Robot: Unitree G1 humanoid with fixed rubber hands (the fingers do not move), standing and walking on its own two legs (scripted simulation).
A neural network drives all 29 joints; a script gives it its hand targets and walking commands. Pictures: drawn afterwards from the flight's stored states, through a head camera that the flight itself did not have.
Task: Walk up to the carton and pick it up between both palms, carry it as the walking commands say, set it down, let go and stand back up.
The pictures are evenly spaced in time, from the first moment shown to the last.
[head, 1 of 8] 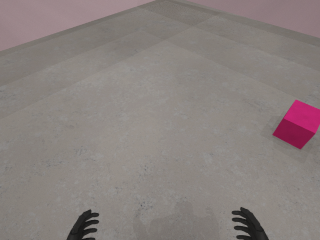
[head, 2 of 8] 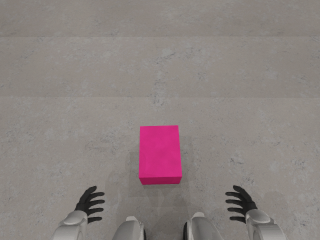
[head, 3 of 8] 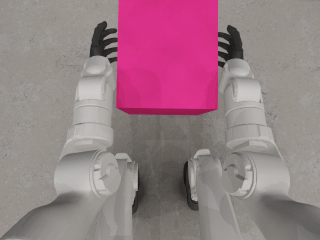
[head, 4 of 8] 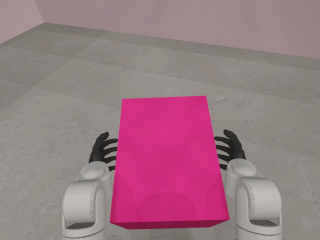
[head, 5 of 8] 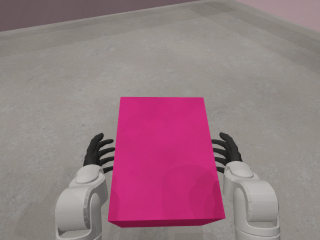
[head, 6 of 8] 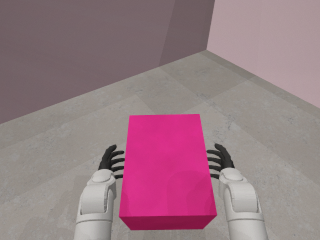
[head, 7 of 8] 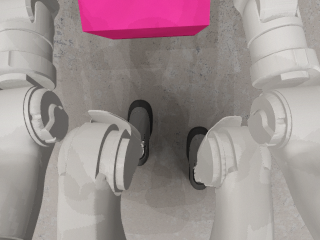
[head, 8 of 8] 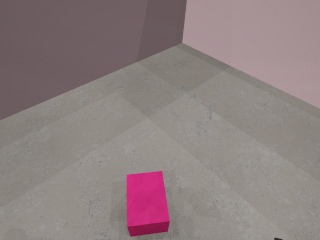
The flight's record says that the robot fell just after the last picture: no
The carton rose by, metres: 0.71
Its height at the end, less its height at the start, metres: +0.00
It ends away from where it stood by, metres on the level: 3.92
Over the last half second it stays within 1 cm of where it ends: yes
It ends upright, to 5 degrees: yes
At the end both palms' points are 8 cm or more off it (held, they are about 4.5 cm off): yes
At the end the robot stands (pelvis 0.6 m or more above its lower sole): yes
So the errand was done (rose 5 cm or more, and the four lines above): yes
